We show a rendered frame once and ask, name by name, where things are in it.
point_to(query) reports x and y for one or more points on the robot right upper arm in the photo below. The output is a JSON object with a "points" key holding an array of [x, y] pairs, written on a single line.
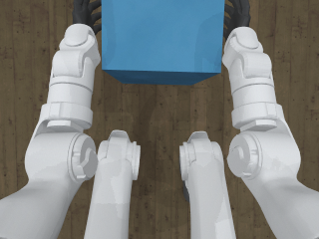
{"points": [[268, 163]]}

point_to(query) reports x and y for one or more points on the robot left upper arm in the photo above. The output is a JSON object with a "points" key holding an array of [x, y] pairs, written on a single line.
{"points": [[57, 163]]}

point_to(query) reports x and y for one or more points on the robot left hand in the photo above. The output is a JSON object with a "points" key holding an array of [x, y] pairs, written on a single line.
{"points": [[82, 14]]}

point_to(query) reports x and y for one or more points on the robot right hand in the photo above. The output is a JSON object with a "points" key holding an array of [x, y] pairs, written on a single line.
{"points": [[239, 16]]}

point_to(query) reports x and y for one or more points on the robot left forearm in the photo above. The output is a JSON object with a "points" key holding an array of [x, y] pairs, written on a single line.
{"points": [[68, 107]]}

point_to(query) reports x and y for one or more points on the carton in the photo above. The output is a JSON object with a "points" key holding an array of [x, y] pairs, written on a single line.
{"points": [[162, 42]]}

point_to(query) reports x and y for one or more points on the robot right foot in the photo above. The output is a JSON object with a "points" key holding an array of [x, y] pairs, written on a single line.
{"points": [[185, 191]]}

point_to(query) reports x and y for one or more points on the robot right forearm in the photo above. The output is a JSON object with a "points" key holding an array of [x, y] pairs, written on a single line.
{"points": [[252, 87]]}

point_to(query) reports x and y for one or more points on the robot left shin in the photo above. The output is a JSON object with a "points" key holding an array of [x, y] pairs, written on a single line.
{"points": [[104, 145]]}

